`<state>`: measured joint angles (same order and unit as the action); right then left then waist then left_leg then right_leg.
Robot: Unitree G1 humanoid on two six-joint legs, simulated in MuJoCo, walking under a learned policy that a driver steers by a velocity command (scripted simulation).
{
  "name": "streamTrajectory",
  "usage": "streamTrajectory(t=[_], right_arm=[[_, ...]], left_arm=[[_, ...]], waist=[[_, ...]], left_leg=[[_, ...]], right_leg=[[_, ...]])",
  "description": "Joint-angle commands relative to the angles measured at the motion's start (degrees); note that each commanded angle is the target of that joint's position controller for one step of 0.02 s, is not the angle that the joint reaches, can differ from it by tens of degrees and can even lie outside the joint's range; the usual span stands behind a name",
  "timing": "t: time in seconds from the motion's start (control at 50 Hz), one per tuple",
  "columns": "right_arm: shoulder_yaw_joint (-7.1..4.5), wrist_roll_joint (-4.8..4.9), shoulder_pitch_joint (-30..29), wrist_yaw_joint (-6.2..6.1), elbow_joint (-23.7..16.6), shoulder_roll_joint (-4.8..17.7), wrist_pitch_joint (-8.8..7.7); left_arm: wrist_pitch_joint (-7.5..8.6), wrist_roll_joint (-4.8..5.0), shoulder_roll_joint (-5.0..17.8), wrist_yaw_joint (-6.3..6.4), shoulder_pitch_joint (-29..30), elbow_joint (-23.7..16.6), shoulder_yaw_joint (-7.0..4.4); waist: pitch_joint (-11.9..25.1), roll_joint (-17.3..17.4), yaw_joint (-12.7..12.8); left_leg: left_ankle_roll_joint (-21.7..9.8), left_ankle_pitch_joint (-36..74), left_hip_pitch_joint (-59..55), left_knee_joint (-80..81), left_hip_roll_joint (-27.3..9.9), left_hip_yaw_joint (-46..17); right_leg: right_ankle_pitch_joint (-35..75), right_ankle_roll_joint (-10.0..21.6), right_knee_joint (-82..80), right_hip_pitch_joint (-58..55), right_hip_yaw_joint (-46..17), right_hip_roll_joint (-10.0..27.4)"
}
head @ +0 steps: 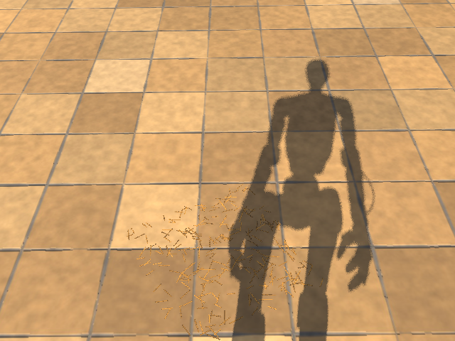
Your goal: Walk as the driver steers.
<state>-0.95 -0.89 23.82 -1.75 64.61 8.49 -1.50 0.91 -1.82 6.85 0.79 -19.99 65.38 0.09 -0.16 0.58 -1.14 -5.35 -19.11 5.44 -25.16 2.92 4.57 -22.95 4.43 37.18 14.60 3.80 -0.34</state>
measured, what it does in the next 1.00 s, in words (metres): walks ahead: right foot, then left foot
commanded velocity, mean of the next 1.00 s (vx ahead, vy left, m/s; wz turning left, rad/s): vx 0.44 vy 0.00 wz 0.00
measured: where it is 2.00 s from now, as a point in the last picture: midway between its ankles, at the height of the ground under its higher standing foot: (246, 218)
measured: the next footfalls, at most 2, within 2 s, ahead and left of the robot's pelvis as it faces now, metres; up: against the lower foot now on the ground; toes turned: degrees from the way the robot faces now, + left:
right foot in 0.22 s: +0.17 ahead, -0.14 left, +0.00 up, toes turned -5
left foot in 0.72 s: +0.50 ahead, +0.04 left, +0.00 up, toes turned +5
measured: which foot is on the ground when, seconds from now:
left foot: down 0.00-0.22, up 0.24-0.70, down 0.72-1.00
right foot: up 0.00-0.20, down 0.22-0.72, up 0.74-1.00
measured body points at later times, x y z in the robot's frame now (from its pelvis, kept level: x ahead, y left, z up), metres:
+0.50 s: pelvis +0.19 -0.07 +0.01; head +0.20 -0.08 +0.46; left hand +0.12 +0.15 -0.14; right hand +0.29 -0.30 -0.13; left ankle +0.28 +0.07 -0.67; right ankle +0.13 -0.14 -0.74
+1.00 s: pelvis +0.47 -0.01 +0.01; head +0.49 +0.00 +0.46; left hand +0.56 +0.23 -0.14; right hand +0.43 -0.25 -0.14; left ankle +0.46 +0.04 -0.74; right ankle +0.53 -0.17 -0.66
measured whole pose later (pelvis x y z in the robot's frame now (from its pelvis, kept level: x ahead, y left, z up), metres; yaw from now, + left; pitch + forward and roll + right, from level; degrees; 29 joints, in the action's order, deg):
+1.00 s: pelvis +0.47 -0.01 +0.01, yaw +0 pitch +0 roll +1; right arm -2.9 -0.7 23.1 0.1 61.4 10.0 -5.7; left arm 2.6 -2.1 11.7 -1.5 -10.5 54.8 -3.2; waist -2.4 -1.9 -1.1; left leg -6.3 -9.9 5.4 -15.2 4.8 6.8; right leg -9.9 3.2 58.9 33.8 0.5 6.0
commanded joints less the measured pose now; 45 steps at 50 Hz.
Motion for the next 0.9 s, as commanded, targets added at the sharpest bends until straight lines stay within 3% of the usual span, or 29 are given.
streamTrajectory(t=[0.02,0.06,0.14,0.18,0.2,0.22,0.24,0.26,0.28,0.3,0.32,0.34,0.38,0.5,0.6,0.66,0.7,0.72,0.74,0.76,0.78,0.8,0.82,0.86,0.9], right_arm=[[-1.9,-0.88,8.8,0.22,0.8,7.5,-0.96],[-2.0,-0.63,7.4,0.3,0.2,7.5,-1.87],[-2.04,-0.28,5.6,0.44,-0.3,7.9,-2.9],[-2.11,0.12,3.7,0.71,-0.7,8.4,-3.09],[-1.89,-0.01,3.5,0.87,-0.8,8.1,-3.42],[-1.2,-0.02,2.2,1.2,-1.7,6.3,-3.8],[-0.12,0.47,2.7,1.63,-4.7,1.7,-3.85],[-1.34,-1.0,0.2,2.09,-5.6,5.7,-3.44],[-1.46,-1.13,-2.7,2.64,-6.8,5.6,-3.35],[-1.37,-0.8,-3.8,3.04,-7.0,4.9,-3.59],[-1.49,-0.61,-3.2,3.14,-6.6,4.2,-3.55],[-1.57,-1.0,-2.0,3.23,-6.3,3.8,-3.05],[-1.85,-1.13,-2.3,3.43,-6.4,3.8,-2.09],[-1.79,-0.7,-18.3,3.84,-12.3,3.6,-1.21],[-1.56,-0.2,-26.1,3.86,-15.4,3.8,-1.44],[-2.18,-0.29,-24.9,3.44,-15.8,5.1,-2.01],[-3.35,-0.34,-14.5,2.67,-12.7,6.8,-2.73],[-4.28,-0.84,-4.8,2.15,-9.4,8.3,-3.25],[-5.63,-2.33,5.0,1.61,-7.7,13.2,-3.61],[-6.56,-2.45,6.1,2.06,-7.5,17.3,-3.28],[-6.06,-0.59,-0.2,2.39,-8.4,14.8,-2.65],[-4.96,-0.08,-6.2,2.52,-9.5,11.2,-2.86],[-4.13,-0.27,-8.5,2.72,-9.5,8.4,-3.39],[-2.91,-0.04,-7.9,2.2,-8.0,4.9,-4.11],[-2.7,0.11,-4.5,1.8,-6.6,5.4,-4.91]], left_arm=[[2.11,-0.21,4.5,-1.03,8.3,-6.9,-1.21],[2.92,0.4,4.8,-1.64,8.9,-8.1,-1.74],[2.99,1.03,4.1,-2.34,9.0,-9.7,-2.39],[2.99,1.23,4.0,-2.23,2.9,-8.0,-2.9],[3.21,1.11,5.5,-1.82,-3.2,-6.0,-3.77],[3.74,0.35,9.4,-1.06,-12.0,-3.9,-5.19],[3.76,-0.12,15.9,-0.52,-19.5,-3.2,-6.56],[2.75,0.42,13.7,-0.43,-16.2,-2.9,-5.9],[2.66,0.59,12.2,-0.64,-8.6,-5.3,-5.28],[3.05,0.8,10.4,-1.06,-4.0,-6.6,-4.73],[3.54,0.89,9.4,-1.1,-2.0,-7.3,-4.28],[4.05,0.94,7.8,-0.9,-1.8,-7.0,-3.68],[4.82,0.87,7.3,-0.49,-4.7,-5.8,-3.2],[5.4,0.82,7.3,-0.36,-9.8,-4.5,-2.45],[5.71,0.79,8.4,-0.04,-12.2,-3.7,-2.62],[5.62,0.44,9.4,0.29,-11.0,-3.4,-2.96],[5.23,0.2,10.9,0.43,-9.5,-3.4,-3.42],[4.94,0.39,10.9,0.32,-8.9,-3.6,-3.39],[4.82,0.85,8.7,0.03,-9.6,-5.2,-2.76],[4.71,3.11,3.0,-0.83,-16.4,-5.7,-2.02],[4.5,1.9,8.4,-0.7,-10.1,-6.3,-3.28],[4.79,1.6,9.0,-0.93,-4.3,-8.4,-3.56],[5.01,1.39,8.1,-0.98,-2.3,-8.6,-3.48],[3.62,-0.18,6.1,-1.43,-3.7,-8.1,-3.4],[2.44,-0.42,5.2,-1.93,-3.3,-8.4,-3.43]], waist=[[-13.8,3.6,-2.8],[-11.6,1.9,-1.6],[-9.6,3.9,0.3],[-8.3,3.5,3.5],[-6.0,1.9,6.1],[-1.9,-4.6,10.1],[2.7,-18.5,10.9],[-0.5,-12.8,8.2],[-5.2,-6.7,5.0],[-6.6,-3.1,3.3],[-6.5,-2.0,1.4],[-6.1,-2.3,0.1],[-5.3,-2.8,-0.4],[-8.0,-3.8,1.7],[-8.3,-5.2,3.2],[-7.2,-5.2,1.6],[-1.4,-5.3,-2.9],[3.8,-3.7,-6.6],[11.1,1.7,-9.2],[17.1,14.5,-5.3],[12.2,4.8,-4.0],[4.4,2.5,-2.4],[1.0,-0.3,-0.9],[-0.8,1.0,2.2],[-1.4,1.4,3.0]], left_leg=[[-11.5,-18.3,-1.3,19.8,-22.8,-27.6],[-9.8,-10.5,-3.5,19.0,-20.9,-22.6],[-7.2,-1.1,2.4,15.9,-16.6,-13.7],[-5.6,3.8,9.9,9.8,-14.0,-9.5],[-4.3,10.4,13.6,2.7,-12.1,-7.1],[-2.0,13.0,19.0,-12.2,-8.0,-2.0],[1.1,-5.7,30.6,-33.8,-0.7,3.8],[-0.3,-10.2,34.9,-43.6,-2.2,-3.4],[-1.2,-4.6,37.0,-46.0,-5.6,-5.2],[-1.2,0.4,35.1,-44.0,-7.1,-5.8],[-0.8,3.0,32.0,-41.4,-8.2,-5.8],[0.0,4.1,29.8,-39.4,-8.7,-5.5],[0.9,6.2,29.4,-37.8,-8.3,-4.1],[3.2,14.2,35.3,-23.3,-8.0,-1.0],[1.6,17.5,30.1,-11.1,-5.8,1.1],[-1.1,13.3,25.5,-7.7,-4.0,1.8],[-3.2,10.4,13.3,-5.1,-0.4,3.2],[-4.5,11.9,0.9,-2.4,-0.6,2.7],[-7.1,4.2,-13.5,-1.5,-13.7,-12.0],[-15.5,-2.1,-25.5,7.9,-28.2,-42.2],[-12.9,-7.8,-19.7,11.5,-24.8,-41.8],[-10.7,-5.2,-11.0,12.5,-23.2,-32.2],[-9.2,2.7,-4.5,14.2,-20.9,-26.3],[-6.6,11.1,2.5,15.8,-16.7,-17.7],[-6.5,17.6,3.6,16.5,-15.5,-14.4]], right_leg=[[-2.7,0.7,9.7,22.4,-1.4,3.4],[-0.4,0.3,7.9,21.8,-1.6,4.2],[5.4,-0.4,-0.3,9.8,2.0,1.8],[9.2,-0.3,-5.8,-3.5,4.7,-1.2],[8.2,0.3,-7.8,-12.4,4.1,-2.3],[2.3,2.1,-13.3,-21.7,-5.3,4.7],[-13.4,8.1,-26.0,-28.1,-33.1,21.1],[-19.2,10.6,-29.8,-22.0,-41.7,23.0],[-18.1,9.8,-29.0,-16.5,-35.5,22.0],[-10.5,8.6,-29.8,-12.0,-29.3,19.6],[-3.2,7.2,-30.3,-9.2,-24.1,17.2],[3.1,6.3,-30.5,-7.8,-19.8,15.3],[13.3,6.3,-30.2,-8.6,-14.6,13.6],[26.1,7.2,-31.1,-11.3,-7.9,11.7],[34.1,6.9,-29.9,-15.0,-5.1,12.2],[46.6,6.0,-24.7,-19.4,-3.8,13.5],[60.1,4.5,-11.5,-20.2,-2.0,12.5],[56.1,3.5,0.3,-15.4,-0.4,10.3],[35.5,2.5,18.2,-3.5,1.5,7.2],[-6.9,0.5,38.9,16.1,0.1,-4.2],[-2.8,1.7,41.8,21.2,-7.1,-0.7],[3.4,2.0,39.3,22.3,-6.6,2.0],[6.8,2.0,36.0,20.0,-6.4,3.9],[8.2,1.1,31.1,14.7,-6.1,5.8],[8.7,0.1,28.6,14.2,-5.0,5.9]])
